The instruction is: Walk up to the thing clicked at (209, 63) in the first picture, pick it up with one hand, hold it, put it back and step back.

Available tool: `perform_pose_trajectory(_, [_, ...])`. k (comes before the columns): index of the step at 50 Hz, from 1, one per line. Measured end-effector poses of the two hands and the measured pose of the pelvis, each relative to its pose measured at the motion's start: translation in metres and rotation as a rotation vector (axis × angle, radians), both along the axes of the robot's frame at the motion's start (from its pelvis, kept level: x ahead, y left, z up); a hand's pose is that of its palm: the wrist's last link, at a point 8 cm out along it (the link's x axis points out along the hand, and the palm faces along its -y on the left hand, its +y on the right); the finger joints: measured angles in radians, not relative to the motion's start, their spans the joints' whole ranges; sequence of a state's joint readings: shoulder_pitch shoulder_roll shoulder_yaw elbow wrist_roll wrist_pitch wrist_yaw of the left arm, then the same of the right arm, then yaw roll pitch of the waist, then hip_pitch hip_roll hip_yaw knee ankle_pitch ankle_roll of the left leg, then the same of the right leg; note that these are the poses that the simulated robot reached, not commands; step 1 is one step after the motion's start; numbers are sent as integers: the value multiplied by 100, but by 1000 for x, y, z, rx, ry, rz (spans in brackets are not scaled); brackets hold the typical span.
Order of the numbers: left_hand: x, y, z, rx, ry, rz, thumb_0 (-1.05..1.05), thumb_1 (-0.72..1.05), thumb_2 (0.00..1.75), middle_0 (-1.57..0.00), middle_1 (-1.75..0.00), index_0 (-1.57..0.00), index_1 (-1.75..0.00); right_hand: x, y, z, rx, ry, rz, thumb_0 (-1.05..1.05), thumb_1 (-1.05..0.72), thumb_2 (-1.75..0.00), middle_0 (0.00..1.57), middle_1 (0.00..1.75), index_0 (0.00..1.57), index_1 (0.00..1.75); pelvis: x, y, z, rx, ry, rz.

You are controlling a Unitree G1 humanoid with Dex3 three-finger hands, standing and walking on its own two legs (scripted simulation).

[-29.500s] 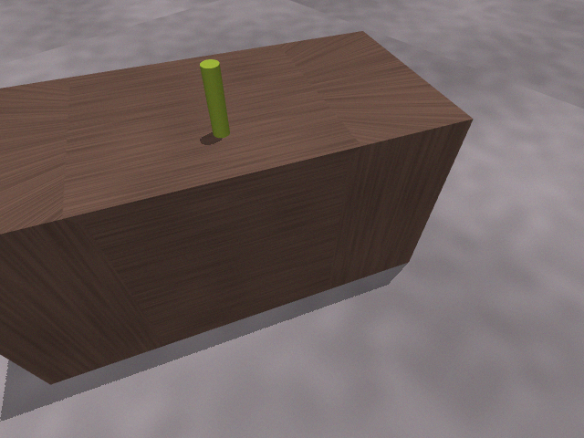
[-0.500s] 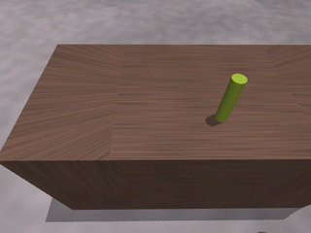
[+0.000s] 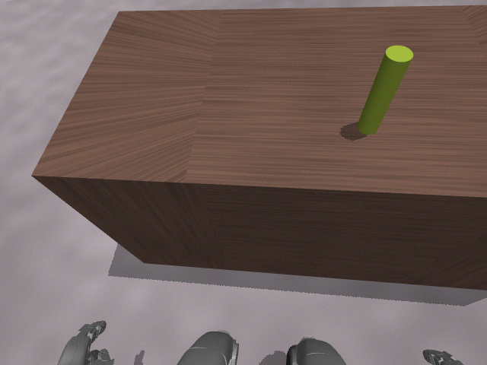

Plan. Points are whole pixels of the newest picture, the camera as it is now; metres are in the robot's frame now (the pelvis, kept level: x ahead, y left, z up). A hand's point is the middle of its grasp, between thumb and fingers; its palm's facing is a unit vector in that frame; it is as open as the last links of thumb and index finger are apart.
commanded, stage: step back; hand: right
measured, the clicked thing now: (381, 95) +0.58 -0.24 +0.03
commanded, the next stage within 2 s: none
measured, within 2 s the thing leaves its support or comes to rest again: neither
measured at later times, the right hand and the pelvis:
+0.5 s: hand out of the picture -0.01 -0.24 -0.15, palm faces +0.04 +0.93 -0.38, open 7.4 cm; pelvis -0.14 +0.03 -0.01, yaw -6 degrees
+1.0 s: hand out of the picture -0.24 -0.21 -0.14, palm faces +0.01 +0.91 -0.41, open 7.4 cm; pelvis -0.30 +0.06 +0.00, yaw -3 degrees
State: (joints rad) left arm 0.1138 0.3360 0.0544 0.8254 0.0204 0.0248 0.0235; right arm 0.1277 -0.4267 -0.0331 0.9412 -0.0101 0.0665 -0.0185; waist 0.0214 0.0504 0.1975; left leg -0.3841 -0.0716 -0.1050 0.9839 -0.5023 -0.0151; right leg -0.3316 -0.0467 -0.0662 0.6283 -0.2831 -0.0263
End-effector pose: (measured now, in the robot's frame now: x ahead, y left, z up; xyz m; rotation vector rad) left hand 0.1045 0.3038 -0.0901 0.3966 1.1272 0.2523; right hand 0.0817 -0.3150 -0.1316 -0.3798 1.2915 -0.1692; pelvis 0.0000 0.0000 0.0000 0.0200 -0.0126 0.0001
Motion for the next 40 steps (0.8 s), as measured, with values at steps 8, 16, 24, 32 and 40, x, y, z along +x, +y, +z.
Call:
perform_pose_trajectory(8, [-42,35,-26,-41,-5,22,0,90,90,-20,-30,-21,-30,-29,30,14,-27,-62,36,1,-90,-89,21,30,21,30,-42,26,-11,-5,-32,16])
perform_pose_trajectory(16, [-93,47,-20,-45,35,26,1,90,90,-20,-30,-20,-30,-58,42,40,-40,-151,7,1,-90,-89,21,31,21,30,-81,34,4,-38,-23,-32])
perform_pose_trajectory(24, [-150,39,-21,-15,89,-40,1,90,90,-20,-30,-20,-30,-97,31,27,-12,-246,-25,0,-90,-89,21,31,21,30,-135,28,-8,-28,-29,-104])
perform_pose_trajectory(32, [-205,28,-2,4,82,-50,1,90,90,-20,-30,-21,-30,-179,22,14,21,-165,-106,1,-90,-89,21,30,21,30,-182,25,-1,-3,-32,-104])
perform_pose_trajectory(40, [-207,47,-1,17,-54,-77,1,90,90,-21,-30,-21,-30,-265,32,8,-33,-24,-79,1,-90,-89,21,30,21,30,-232,43,-7,-12,-15,-36])
